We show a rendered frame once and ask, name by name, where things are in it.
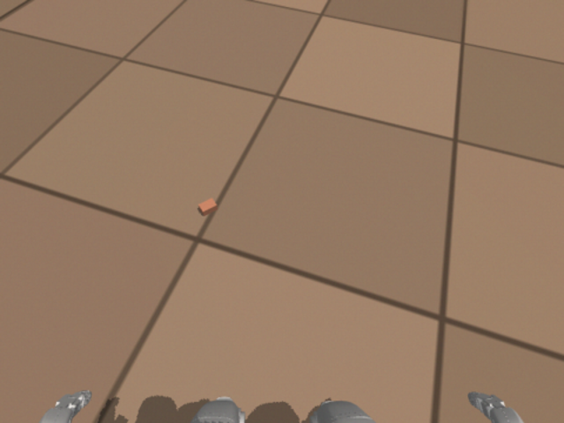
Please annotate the small box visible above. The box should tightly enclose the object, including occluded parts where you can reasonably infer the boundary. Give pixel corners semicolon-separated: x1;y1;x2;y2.
198;198;218;216

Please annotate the left robot hand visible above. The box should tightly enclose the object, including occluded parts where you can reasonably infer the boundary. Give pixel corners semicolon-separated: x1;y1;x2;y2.
39;390;92;423

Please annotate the right robot hand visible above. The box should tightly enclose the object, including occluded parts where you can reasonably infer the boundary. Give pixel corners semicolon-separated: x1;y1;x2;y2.
468;392;523;423

